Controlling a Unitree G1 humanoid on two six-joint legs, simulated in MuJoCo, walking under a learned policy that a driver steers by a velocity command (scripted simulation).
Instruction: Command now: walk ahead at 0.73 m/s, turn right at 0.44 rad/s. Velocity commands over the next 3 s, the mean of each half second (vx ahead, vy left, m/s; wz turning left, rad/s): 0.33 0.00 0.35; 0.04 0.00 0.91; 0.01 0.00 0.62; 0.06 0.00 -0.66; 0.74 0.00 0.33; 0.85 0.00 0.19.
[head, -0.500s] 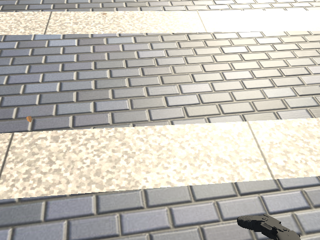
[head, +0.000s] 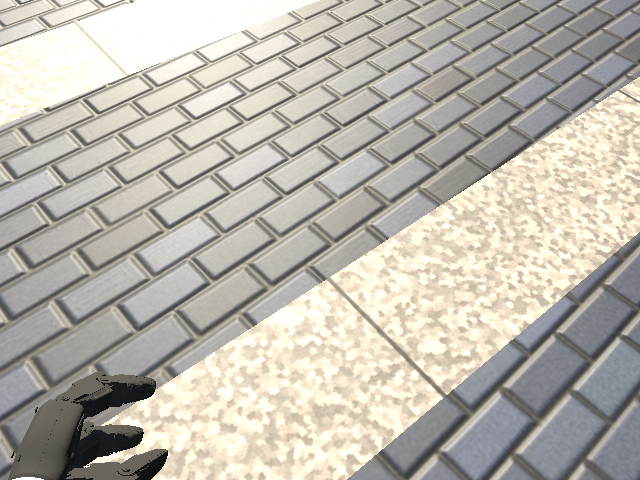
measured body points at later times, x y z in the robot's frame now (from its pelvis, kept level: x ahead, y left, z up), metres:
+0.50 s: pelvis +0.29 +0.08 -0.01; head +0.31 +0.11 +0.44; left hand +0.33 +0.37 -0.13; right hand +0.47 -0.15 -0.10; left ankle +0.39 +0.19 -0.72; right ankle +0.25 -0.04 -0.72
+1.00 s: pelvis +0.34 +0.10 +0.01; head +0.37 +0.12 +0.46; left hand +0.28 +0.41 -0.09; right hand +0.62 -0.07 -0.09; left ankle +0.39 +0.19 -0.72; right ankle +0.45 +0.01 -0.70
